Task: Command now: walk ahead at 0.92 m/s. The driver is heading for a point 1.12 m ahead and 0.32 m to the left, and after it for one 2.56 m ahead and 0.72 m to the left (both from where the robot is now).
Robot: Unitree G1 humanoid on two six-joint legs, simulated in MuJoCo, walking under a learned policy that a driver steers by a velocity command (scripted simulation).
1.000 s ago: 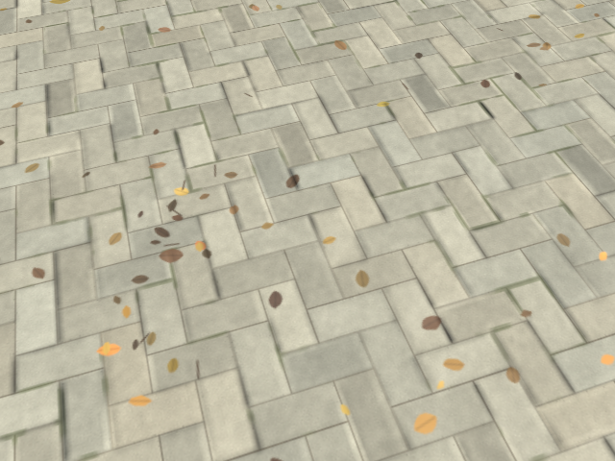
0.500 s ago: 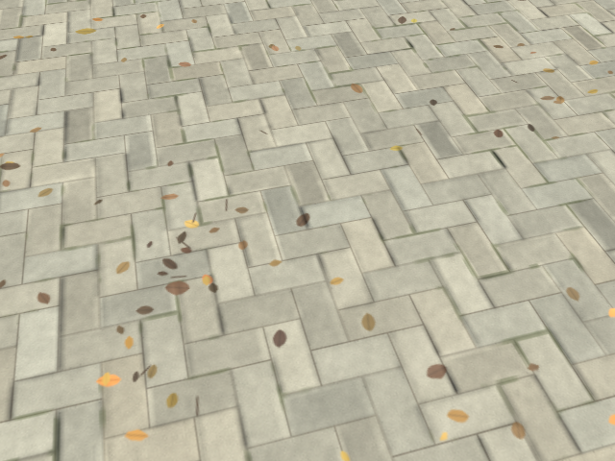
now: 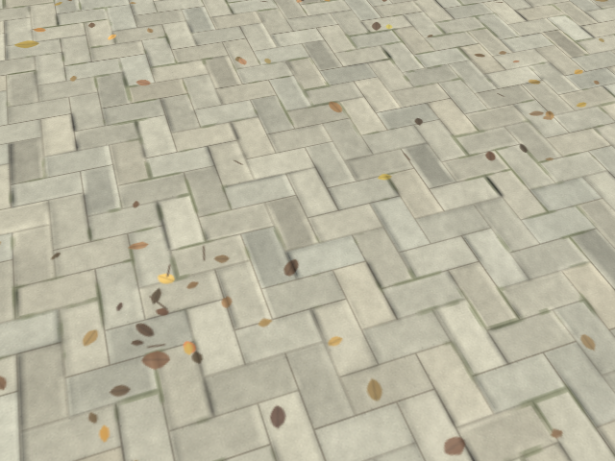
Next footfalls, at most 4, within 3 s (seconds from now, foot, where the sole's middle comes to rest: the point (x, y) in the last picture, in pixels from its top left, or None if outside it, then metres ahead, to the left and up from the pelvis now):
0.16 right None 0.34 -0.10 -0.78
0.62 left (255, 353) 0.78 0.07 -0.78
1.04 right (247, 213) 1.24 0.09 -0.78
1.40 left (123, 207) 1.28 0.45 -0.78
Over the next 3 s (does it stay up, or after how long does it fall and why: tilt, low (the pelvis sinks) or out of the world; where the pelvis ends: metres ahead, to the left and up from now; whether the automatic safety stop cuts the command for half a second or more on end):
stays up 1.39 0.33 0.00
